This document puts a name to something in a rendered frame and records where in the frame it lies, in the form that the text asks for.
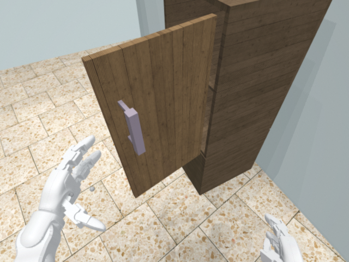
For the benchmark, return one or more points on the handle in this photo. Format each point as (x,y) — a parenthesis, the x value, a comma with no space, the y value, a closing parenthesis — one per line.
(134,127)

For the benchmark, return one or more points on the cupboard door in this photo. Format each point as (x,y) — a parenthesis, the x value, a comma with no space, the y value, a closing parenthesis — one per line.
(164,76)

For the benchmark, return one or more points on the robot left forearm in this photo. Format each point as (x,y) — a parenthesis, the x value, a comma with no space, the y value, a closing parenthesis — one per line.
(39,239)

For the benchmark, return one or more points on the robot right hand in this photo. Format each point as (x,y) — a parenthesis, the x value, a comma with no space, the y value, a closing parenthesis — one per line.
(285,245)

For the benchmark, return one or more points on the robot left hand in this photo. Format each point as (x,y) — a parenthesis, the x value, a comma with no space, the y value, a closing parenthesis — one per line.
(55,195)

